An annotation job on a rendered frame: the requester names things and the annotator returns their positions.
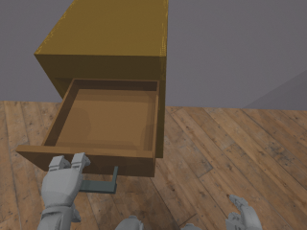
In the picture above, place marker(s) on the cabinet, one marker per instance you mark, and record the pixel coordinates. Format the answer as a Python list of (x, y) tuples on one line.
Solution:
[(110, 40)]

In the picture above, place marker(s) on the right robot hand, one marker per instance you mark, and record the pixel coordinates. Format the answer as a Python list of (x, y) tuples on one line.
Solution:
[(247, 219)]

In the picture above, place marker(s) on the left robot forearm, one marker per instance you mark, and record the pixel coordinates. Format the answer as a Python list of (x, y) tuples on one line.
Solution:
[(56, 218)]

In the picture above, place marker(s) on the robot left thigh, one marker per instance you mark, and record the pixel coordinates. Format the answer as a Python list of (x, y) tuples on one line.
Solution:
[(130, 224)]

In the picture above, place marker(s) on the left robot hand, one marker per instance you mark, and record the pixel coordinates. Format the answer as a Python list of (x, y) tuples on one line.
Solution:
[(61, 184)]

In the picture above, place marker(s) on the drawer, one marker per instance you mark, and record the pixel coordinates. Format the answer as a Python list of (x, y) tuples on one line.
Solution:
[(113, 121)]

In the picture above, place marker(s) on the left robot shin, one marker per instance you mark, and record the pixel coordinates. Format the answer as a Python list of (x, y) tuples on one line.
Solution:
[(133, 217)]

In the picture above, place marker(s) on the handle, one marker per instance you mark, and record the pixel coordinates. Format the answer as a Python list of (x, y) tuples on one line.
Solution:
[(100, 187)]

